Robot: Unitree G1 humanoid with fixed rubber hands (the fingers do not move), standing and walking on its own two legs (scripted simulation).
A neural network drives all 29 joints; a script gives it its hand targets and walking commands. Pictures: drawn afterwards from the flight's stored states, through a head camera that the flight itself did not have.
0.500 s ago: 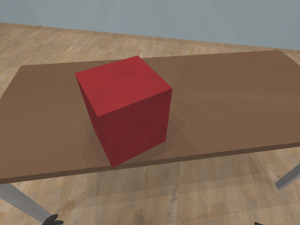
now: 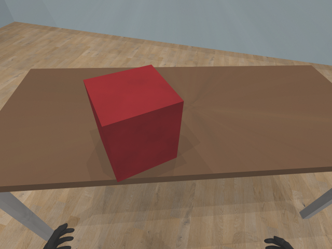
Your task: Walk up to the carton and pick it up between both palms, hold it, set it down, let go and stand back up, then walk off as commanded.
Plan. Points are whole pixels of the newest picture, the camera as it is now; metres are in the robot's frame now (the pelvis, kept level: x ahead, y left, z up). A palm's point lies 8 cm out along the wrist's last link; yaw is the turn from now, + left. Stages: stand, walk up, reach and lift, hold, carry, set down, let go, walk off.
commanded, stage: reach and lift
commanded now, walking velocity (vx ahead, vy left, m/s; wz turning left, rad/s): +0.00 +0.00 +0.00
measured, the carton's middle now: (134, 122) +0.49 +0.13 +0.02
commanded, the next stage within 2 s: none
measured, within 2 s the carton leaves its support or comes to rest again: neither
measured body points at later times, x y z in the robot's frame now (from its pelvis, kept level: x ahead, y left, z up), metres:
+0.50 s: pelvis +0.00 +0.00 +0.00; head -0.02 +0.01 +0.45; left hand +0.19 +0.26 -0.02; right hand +0.18 -0.26 -0.05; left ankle +0.02 +0.16 -0.72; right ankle +0.03 -0.05 -0.72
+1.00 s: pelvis +0.02 +0.01 +0.01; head +0.02 +0.01 +0.46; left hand +0.20 +0.21 +0.00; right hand +0.23 -0.24 -0.02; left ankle +0.02 +0.16 -0.72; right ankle +0.03 -0.05 -0.72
